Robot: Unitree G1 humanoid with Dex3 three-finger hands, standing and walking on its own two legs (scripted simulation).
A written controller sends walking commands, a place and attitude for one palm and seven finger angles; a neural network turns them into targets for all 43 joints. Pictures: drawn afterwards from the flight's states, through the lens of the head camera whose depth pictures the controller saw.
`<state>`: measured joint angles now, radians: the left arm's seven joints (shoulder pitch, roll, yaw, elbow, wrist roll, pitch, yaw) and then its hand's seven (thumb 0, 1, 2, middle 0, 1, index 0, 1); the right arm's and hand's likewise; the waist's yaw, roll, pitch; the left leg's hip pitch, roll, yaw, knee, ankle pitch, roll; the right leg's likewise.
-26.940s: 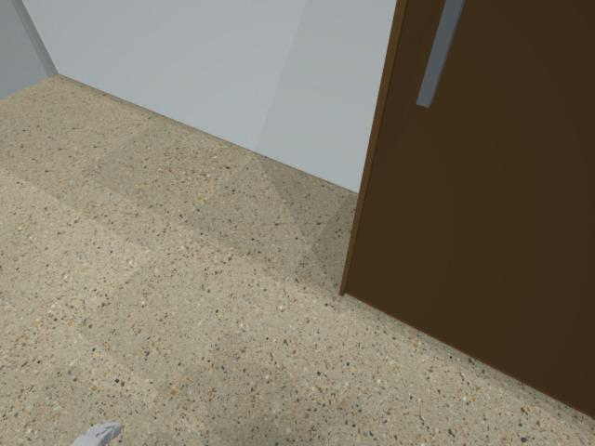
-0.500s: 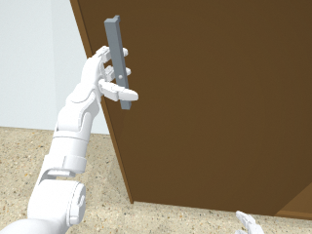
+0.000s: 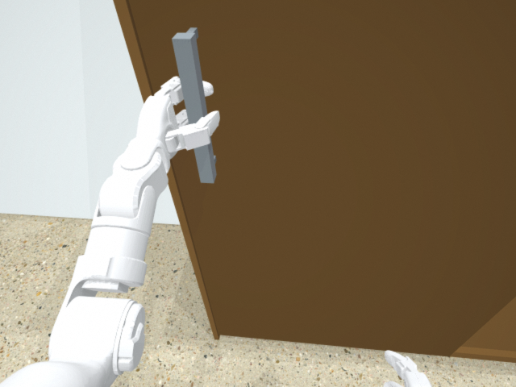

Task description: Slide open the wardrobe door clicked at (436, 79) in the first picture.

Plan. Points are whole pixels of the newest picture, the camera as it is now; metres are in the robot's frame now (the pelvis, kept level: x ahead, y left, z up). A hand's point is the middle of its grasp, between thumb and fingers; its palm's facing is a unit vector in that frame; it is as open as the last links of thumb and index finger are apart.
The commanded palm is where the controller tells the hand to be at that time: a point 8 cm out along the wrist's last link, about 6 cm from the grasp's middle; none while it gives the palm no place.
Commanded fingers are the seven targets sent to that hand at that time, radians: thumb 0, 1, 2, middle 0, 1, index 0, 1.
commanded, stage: grip the handle and tug to test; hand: left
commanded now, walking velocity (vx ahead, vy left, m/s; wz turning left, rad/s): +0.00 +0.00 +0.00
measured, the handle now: (201, 112) +0.46 +0.11 +0.23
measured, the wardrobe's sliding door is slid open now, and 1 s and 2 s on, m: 0.00 0.00 0.02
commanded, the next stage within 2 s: tug the door sideways, standing still in 0.80 s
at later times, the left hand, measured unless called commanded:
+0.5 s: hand (205, 128) +0.41 +0.10 +0.24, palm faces -0.05 -1.00 +0.00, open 6.3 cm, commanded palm +0.37 +0.16 +0.24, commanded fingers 0.00 0.90 0.90 -0.45 -1.40 -0.45 -1.40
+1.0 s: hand (204, 130) +0.40 +0.10 +0.24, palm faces -0.09 -1.00 -0.02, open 6.4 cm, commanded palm +0.39 +0.14 +0.24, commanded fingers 0.00 0.90 0.90 -0.45 -1.40 -0.45 -1.40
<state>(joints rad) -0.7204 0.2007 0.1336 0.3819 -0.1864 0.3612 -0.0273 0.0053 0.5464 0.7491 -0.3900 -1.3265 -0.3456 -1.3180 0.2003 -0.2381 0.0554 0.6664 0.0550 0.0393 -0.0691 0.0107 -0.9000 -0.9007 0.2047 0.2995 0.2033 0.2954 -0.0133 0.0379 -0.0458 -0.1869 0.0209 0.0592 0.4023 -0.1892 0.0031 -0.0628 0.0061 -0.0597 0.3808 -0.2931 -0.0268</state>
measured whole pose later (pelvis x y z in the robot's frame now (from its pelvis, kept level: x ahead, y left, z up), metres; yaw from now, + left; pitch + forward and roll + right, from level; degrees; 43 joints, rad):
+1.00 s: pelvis +0.04 -0.01 +0.00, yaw -3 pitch +1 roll +1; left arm -0.43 0.23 0.19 -0.08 -0.23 0.52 -0.07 -0.02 0.70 0.76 -0.34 -1.34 -0.24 -1.34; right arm 0.15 -0.26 0.05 0.58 0.06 0.11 -0.05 0.01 -0.90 -0.90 0.20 0.30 0.20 0.30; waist -0.01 0.03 -0.09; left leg -0.16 0.02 0.05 0.40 -0.25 -0.01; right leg -0.05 0.01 -0.01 0.39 -0.34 -0.03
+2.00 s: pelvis -0.02 -0.02 -0.01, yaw -2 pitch +0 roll -1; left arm -0.74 0.22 0.04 0.34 -0.15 -0.01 0.10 -0.05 0.69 0.84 -0.44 -1.39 -0.23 -1.37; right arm 0.19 -0.18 0.03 0.68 0.03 0.03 -0.08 0.01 -0.90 -0.90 0.20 0.30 0.20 0.30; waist 0.00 0.04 0.08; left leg -0.33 0.08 0.00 0.57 -0.25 -0.02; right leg -0.37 0.04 0.00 0.87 -0.51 -0.02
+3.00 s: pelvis +0.08 -0.26 -0.01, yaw +4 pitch -3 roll -3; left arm -0.42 0.15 -0.01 -0.30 0.02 -0.06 0.12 -0.09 0.70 0.78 -0.46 -1.49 -0.17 -1.07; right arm 0.10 -0.22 -0.05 0.56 0.03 -0.06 0.06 0.01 -0.90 -0.90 0.20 0.30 0.20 0.29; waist 0.12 0.03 0.27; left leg -0.23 0.20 0.12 0.59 -0.30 -0.06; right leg -0.51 -0.02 -0.04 1.12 -0.47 0.03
